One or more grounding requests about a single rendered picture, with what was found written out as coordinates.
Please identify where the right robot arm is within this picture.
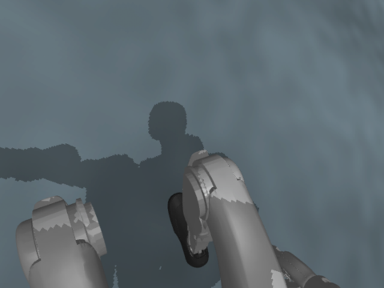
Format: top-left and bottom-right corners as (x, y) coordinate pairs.
(304, 275), (341, 288)

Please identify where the right robot foot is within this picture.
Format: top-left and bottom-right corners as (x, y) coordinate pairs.
(167, 193), (209, 268)

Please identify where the right robot hand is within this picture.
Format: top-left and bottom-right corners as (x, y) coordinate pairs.
(272, 245), (316, 288)

